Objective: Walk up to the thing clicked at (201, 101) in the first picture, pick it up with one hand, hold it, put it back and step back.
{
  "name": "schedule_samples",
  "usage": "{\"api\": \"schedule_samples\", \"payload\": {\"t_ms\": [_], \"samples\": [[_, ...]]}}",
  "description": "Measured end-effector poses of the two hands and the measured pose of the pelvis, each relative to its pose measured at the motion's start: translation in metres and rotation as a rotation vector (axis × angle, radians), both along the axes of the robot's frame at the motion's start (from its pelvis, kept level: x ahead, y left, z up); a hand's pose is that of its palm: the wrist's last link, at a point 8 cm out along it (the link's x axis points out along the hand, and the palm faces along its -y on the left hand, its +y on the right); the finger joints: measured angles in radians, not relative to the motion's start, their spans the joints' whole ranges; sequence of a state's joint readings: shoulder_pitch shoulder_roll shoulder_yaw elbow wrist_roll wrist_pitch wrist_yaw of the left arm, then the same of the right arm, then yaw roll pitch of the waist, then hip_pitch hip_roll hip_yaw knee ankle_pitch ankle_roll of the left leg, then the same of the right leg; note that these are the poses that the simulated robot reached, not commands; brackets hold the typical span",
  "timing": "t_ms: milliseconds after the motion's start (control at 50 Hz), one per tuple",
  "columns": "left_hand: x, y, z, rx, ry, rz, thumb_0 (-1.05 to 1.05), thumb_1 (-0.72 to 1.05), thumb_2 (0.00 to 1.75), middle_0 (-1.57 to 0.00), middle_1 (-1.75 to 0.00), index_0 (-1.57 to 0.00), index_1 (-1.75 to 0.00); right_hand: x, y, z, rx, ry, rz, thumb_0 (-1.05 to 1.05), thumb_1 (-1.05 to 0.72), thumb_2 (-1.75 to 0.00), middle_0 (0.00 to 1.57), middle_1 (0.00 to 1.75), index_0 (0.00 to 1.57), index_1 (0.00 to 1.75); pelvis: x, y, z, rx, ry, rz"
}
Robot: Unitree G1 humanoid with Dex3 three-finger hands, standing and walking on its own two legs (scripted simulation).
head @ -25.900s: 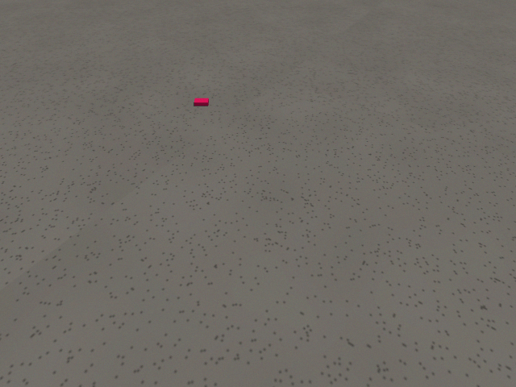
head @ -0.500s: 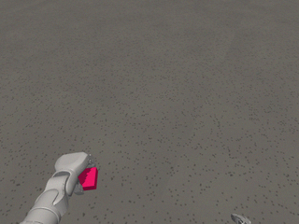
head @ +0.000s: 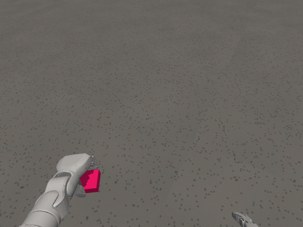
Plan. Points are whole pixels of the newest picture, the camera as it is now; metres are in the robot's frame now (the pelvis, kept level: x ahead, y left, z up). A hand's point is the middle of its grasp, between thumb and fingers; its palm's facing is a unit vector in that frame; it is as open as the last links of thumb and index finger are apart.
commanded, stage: hold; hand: left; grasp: from above
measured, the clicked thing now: (82, 181) +0.30 +0.23 -0.08
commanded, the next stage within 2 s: crouch in 0.38 s
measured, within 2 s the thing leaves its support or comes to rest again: neither
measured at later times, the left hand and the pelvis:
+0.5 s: hand (80, 181) +0.28 +0.22 -0.05, palm faces -0.46 -0.08 -0.89, open 8.8 cm; pelvis +0.00 +0.00 +0.00, yaw +0 degrees
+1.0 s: hand (88, 191) +0.30 +0.24 -0.17, palm faces -0.46 +0.00 -0.89, open 8.8 cm; pelvis -0.02 +0.00 -0.06, yaw +1 degrees
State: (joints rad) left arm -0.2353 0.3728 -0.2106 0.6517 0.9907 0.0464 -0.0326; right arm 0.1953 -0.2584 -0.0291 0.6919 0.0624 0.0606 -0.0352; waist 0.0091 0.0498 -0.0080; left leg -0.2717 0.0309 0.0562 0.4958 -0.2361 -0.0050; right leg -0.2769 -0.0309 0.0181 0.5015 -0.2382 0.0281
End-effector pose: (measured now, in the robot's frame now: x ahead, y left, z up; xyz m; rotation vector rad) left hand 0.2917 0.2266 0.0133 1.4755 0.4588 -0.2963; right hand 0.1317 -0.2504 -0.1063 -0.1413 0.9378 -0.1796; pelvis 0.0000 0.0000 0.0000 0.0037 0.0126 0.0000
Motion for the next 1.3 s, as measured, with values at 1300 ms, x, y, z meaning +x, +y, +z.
{"api": "schedule_samples", "payload": {"t_ms": [1300], "samples": [[0.066, 0.011, -0.269, 0.09, -0.043, -0.011, -0.01, 0.2, 0.28, -0.82, -0.31, -0.85, -0.3, -0.146, -0.02, -0.192, -0.141, 0.402, -0.083, 0.01, -0.88, -0.89, 0.21, 0.3, 0.21, 0.3, -0.047, 0.01, -0.187, -0.046, 0.513, 0.009]]}}
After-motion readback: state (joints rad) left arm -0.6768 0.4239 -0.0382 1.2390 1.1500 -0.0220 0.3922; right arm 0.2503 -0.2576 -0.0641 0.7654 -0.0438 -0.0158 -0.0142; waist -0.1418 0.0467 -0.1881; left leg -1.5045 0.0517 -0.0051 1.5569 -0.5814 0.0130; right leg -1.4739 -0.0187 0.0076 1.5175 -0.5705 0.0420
